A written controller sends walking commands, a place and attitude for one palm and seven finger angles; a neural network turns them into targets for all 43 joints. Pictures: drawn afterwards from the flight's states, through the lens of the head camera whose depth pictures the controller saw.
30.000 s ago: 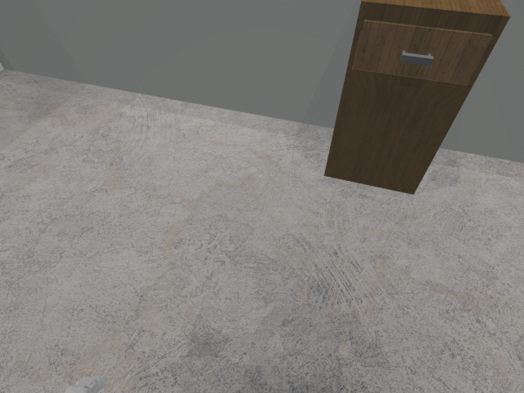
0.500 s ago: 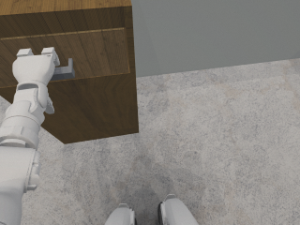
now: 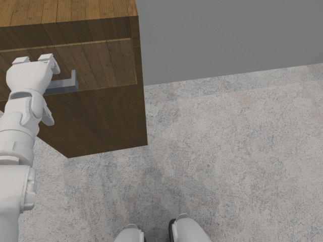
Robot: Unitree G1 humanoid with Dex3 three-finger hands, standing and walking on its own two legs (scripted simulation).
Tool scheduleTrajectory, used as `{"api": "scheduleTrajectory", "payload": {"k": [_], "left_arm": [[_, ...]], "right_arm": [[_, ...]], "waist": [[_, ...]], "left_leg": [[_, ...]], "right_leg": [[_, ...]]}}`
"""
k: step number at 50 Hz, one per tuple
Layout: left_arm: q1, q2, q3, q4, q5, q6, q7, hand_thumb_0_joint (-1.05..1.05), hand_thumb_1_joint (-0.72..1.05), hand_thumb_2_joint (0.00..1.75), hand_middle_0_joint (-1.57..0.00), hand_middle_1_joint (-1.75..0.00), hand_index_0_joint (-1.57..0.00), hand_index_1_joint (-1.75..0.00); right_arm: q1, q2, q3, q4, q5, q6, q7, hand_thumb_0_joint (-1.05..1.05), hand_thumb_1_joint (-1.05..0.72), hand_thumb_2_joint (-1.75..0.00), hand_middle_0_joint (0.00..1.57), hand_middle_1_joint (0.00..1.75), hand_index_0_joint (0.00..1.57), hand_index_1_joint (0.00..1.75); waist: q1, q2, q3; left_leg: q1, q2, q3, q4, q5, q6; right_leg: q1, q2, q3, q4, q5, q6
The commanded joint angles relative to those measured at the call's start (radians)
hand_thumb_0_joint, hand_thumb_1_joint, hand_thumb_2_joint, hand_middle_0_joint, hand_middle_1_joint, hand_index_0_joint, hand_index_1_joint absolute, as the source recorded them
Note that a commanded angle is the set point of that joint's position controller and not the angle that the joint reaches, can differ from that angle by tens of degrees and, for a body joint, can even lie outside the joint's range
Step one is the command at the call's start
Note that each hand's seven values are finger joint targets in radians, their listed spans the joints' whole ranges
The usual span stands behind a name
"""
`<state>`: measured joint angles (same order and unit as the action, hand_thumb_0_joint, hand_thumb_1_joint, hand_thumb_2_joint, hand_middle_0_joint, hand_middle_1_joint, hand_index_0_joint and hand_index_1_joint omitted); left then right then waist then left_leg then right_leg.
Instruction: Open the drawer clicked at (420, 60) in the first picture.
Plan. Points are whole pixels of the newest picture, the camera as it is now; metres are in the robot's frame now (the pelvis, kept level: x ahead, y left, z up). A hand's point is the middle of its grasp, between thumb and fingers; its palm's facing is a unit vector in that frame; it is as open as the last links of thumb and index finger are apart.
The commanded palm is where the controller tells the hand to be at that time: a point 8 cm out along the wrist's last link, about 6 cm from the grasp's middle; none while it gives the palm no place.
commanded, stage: lift the fingers back up to retry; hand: left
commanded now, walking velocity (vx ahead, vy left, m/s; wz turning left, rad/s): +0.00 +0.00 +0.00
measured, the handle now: (56, 81) +0.54 +0.26 +0.00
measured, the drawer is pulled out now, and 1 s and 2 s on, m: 0.00 0.00 0.00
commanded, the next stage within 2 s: re-aim the fingers above the handle in 0.42 s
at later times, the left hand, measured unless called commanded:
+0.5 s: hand (33, 83) +0.49 +0.28 +0.06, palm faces -0.05 -0.03 -1.00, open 13.8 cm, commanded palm +0.47 +0.27 +0.12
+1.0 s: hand (35, 84) +0.48 +0.27 +0.06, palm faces -0.05 +0.00 -1.00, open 13.8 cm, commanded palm +0.47 +0.28 +0.12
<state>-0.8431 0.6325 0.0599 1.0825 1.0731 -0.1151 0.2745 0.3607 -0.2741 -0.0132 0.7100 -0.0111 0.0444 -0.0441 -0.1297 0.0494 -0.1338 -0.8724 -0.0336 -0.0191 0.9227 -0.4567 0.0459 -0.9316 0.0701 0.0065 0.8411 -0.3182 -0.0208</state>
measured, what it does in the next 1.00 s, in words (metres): stands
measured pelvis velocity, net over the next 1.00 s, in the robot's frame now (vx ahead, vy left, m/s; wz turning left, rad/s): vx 0.02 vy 0.00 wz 0.00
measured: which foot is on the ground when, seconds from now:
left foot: down 0.00-1.00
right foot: down 0.00-1.00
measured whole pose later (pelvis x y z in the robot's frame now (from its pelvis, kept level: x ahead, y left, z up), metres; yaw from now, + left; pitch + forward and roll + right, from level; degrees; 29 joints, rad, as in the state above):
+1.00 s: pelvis +0.02 +0.00 +0.02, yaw +0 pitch +18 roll -1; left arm -0.75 0.55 0.02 1.01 1.09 -0.09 0.28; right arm 0.34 -0.27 -0.04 0.71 0.00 0.09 -0.03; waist -0.08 0.05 -0.13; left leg -0.64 -0.04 -0.01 0.75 -0.42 0.05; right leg -0.71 0.06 0.03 0.70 -0.30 -0.02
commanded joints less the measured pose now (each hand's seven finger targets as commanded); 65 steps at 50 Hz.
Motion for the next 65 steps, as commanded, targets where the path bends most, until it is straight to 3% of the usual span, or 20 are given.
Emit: {"api": "scheduleTrajectory", "payload": {"k": [1,4,6,7,9,13,14,19,25,26,29,31,32,35,36,38,46,52,55,65], "left_arm": [[-0.385,0.306,0.076,-0.243,-0.009,-0.012,0.074,0.0,-0.5,0.3,-0.3,-1.2,-0.3,-1.2],[-0.367,0.26,0.043,-0.218,-0.015,0.015,0.075,0.0,-0.5,0.3,-0.3,-1.2,-0.3,-1.2],[-0.411,0.282,0.053,-0.259,-0.014,0.016,0.074,0.0,-0.5,0.3,-0.3,-1.2,-0.3,-1.2],[-0.405,0.248,0.032,-0.27,-0.013,0.016,0.07,0.0,-0.5,0.3,-0.3,-1.2,-0.3,-1.2],[-0.368,0.28,0.063,-0.26,-0.021,0.021,0.058,0.0,-0.5,0.3,-0.3,-1.2,-0.3,-1.2],[-0.335,0.193,0.016,-0.292,-0.025,0.012,0.041,0.0,-0.5,0.3,-0.3,-1.2,-0.3,-1.2],[-0.313,0.197,0.023,-0.268,-0.025,0.017,0.038,0.0,-0.5,0.3,-0.3,-1.2,-0.3,-1.2],[-0.305,0.133,-0.026,-0.262,-0.015,0.026,0.03,0.0,-0.5,0.3,-0.3,-1.2,-0.3,-1.2],[-0.332,0.183,0.029,-0.32,-0.005,0.011,0.048,0.0,-0.5,0.3,-0.3,-1.2,-0.3,-1.2],[-0.344,0.15,-0.001,-0.309,-0.003,0.015,0.054,0.0,-0.5,0.3,-0.3,-1.2,-0.3,-1.2],[-0.353,0.182,0.022,-0.281,0.006,0.032,0.068,0.0,-0.5,0.3,-0.3,-1.2,-0.3,-1.2],[-0.383,0.186,0.018,-0.289,0.013,0.039,0.074,0.0,-0.5,0.3,-0.3,-1.2,-0.3,-1.2],[-0.397,0.134,-0.018,-0.302,0.011,0.041,0.074,0.0,-0.5,0.3,-0.3,-1.2,-0.3,-1.2],[-0.368,0.164,0.015,-0.307,0.003,0.043,0.063,0.0,-0.5,0.3,-0.3,-1.2,-0.3,-1.2],[-0.361,0.117,-0.023,-0.302,-0.002,0.044,0.058,0.0,-0.5,0.3,-0.3,-1.2,-0.3,-1.2],[-0.325,0.13,-0.012,-0.27,-0.004,0.052,0.048,0.0,-0.5,0.3,-0.3,-1.2,-0.3,-1.2],[-0.314,0.239,0.054,-0.257,0.009,0.034,0.051,0.0,-0.5,0.3,-0.3,-1.2,-0.3,-1.2],[-0.367,0.222,0.025,-0.25,0.01,0.018,0.061,0.0,-0.5,0.3,-0.3,-1.2,-0.3,-1.2],[-0.367,0.228,0.039,-0.256,0.004,0.009,0.061,0.0,-0.5,0.3,-0.3,-1.2,-0.3,-1.2],[-0.373,0.221,0.028,-0.246,0.005,0.018,0.054,0.0,-0.5,0.3,-0.3,-1.2,-0.3,-1.2]], "right_arm": [[0.145,-0.166,-0.073,-0.039,-0.004,-0.001,-0.002,0.0,-0.9,-0.9,0.2,0.3,0.2,0.3],[0.135,-0.168,-0.076,-0.039,0.003,0.009,0.003,0.0,-0.9,-0.9,0.2,0.3,0.2,0.3],[0.131,-0.169,-0.079,-0.038,0.003,0.013,0.002,0.0,-0.9,-0.9,0.2,0.3,0.2,0.3],[0.13,-0.165,-0.084,-0.039,0.003,0.013,0.003,0.0,-0.9,-0.9,0.2,0.3,0.2,0.3],[0.121,-0.169,-0.081,-0.038,0.007,0.022,0.002,0.0,-0.9,-0.9,0.2,0.3,0.2,0.3],[0.112,-0.157,-0.091,-0.047,0.007,0.025,0.005,0.0,-0.9,-0.9,0.2,0.3,0.2,0.3],[0.113,-0.159,-0.09,-0.043,0.007,0.03,0.006,0.0,-0.9,-0.9,0.2,0.3,0.2,0.3],[0.099,-0.154,-0.092,-0.056,0.01,0.039,0.015,0.0,-0.9,-0.9,0.2,0.3,0.2,0.3],[0.088,-0.15,-0.094,-0.069,0.001,0.045,0.018,0.0,-0.9,-0.9,0.2,0.3,0.2,0.3],[0.088,-0.145,-0.093,-0.067,0.001,0.044,0.019,0.0,-0.9,-0.9,0.2,0.3,0.2,0.3],[0.081,-0.15,-0.089,-0.064,0.001,0.043,0.021,0.0,-0.9,-0.9,0.2,0.3,0.2,0.3],[0.082,-0.147,-0.089,-0.064,0.002,0.04,0.019,0.0,-0.9,-0.9,0.2,0.3,0.2,0.3],[0.086,-0.143,-0.093,-0.064,-0.001,0.036,0.022,0.0,-0.9,-0.9,0.2,0.3,0.2,0.3],[0.095,-0.148,-0.096,-0.061,-0.003,0.036,0.023,0.0,-0.9,-0.9,0.2,0.3,0.2,0.3],[0.094,-0.141,-0.097,-0.063,-0.003,0.034,0.024,0.0,-0.9,-0.9,0.2,0.3,0.2,0.3],[0.088,-0.147,-0.093,-0.06,0.001,0.038,0.024,0.0,-0.9,-0.9,0.2,0.3,0.2,0.3],[0.069,-0.151,-0.083,-0.072,0.008,0.034,0.008,0.0,-0.9,-0.9,0.2,0.3,0.2,0.3],[0.083,-0.152,-0.088,-0.063,0.01,0.015,0.001,0.0,-0.9,-0.9,0.2,0.3,0.2,0.3],[0.093,-0.156,-0.091,-0.056,0.004,0.008,0.004,0.0,-0.9,-0.9,0.2,0.3,0.2,0.3],[0.093,-0.158,-0.089,-0.053,0.005,0.011,0.004,0.0,-0.9,-0.9,0.2,0.3,0.2,0.3]], "waist": [[0.024,0.087,-0.516],[0.018,0.056,-0.447],[0.02,0.084,-0.472],[0.021,0.097,-0.483],[0.035,0.064,-0.453],[0.038,0.091,-0.444],[0.035,0.05,-0.41],[0.036,0.042,-0.378],[0.057,0.048,-0.442],[0.041,0.051,-0.422],[0.047,0.042,-0.395],[0.046,0.072,-0.417],[0.035,0.079,-0.438],[0.049,0.067,-0.485],[0.039,0.07,-0.471],[0.045,0.029,-0.417],[0.064,0.007,-0.381],[0.034,0.031,-0.402],[0.04,0.039,-0.442],[0.037,0.04,-0.436]], "left_leg": [[0.299,0.011,-0.006,-0.118,0.478,-0.009],[0.303,0.012,-0.004,-0.152,0.462,-0.011],[0.348,0.013,-0.003,-0.163,0.507,-0.013],[0.384,0.014,-0.005,-0.169,0.534,-0.017],[0.393,0.019,-0.011,-0.186,0.566,-0.022],[0.488,0.029,-0.022,-0.189,0.717,-0.038],[0.473,0.032,-0.023,-0.193,0.711,-0.04],[0.479,0.033,-0.027,-0.21,0.705,-0.047],[0.496,0.031,-0.025,-0.2,0.75,-0.047],[0.49,0.029,-0.026,-0.198,0.737,-0.045],[0.459,0.027,-0.025,-0.208,0.666,-0.045],[0.472,0.026,-0.028,-0.205,0.687,-0.046],[0.502,0.029,-0.03,-0.199,0.711,-0.048],[0.523,0.032,-0.032,-0.19,0.781,-0.052],[0.523,0.032,-0.029,-0.189,0.769,-0.047],[0.472,0.029,-0.02,-0.202,0.704,-0.038],[0.347,0.008,0.01,-0.242,0.491,-0.009],[0.363,0.006,0.011,-0.226,0.468,-0.009],[0.391,0.009,0.005,-0.219,0.511,-0.013],[0.396,0.011,0.003,-0.215,0.544,-0.015]], "right_leg": [[0.4,-0.014,0.0,-0.094,0.322,-0.009],[0.407,-0.011,-0.008,-0.123,0.307,-0.009],[0.432,-0.014,-0.003,-0.133,0.339,-0.01],[0.432,-0.012,-0.007,-0.14,0.343,-0.012],[0.452,-0.011,-0.012,-0.15,0.35,-0.013],[0.43,-0.007,-0.023,-0.165,0.372,-0.012],[0.426,-0.006,-0.026,-0.168,0.37,-0.011],[0.417,-0.007,-0.028,-0.177,0.354,-0.016],[0.452,-0.009,-0.021,-0.161,0.385,-0.018],[0.438,-0.009,-0.022,-0.162,0.381,-0.016],[0.429,-0.009,-0.024,-0.163,0.34,-0.018],[0.428,-0.009,-0.023,-0.156,0.346,-0.02],[0.416,-0.008,-0.027,-0.157,0.35,-0.018],[0.446,-0.007,-0.023,-0.152,0.39,-0.017],[0.439,-0.006,-0.022,-0.159,0.387,-0.014],[0.454,-0.007,-0.021,-0.168,0.378,-0.014],[0.538,-0.02,0.007,-0.18,0.352,-0.017],[0.495,-0.019,0.009,-0.18,0.331,-0.013],[0.501,-0.016,0.008,-0.173,0.351,-0.016],[0.488,-0.015,0.003,-0.172,0.366,-0.016]]}}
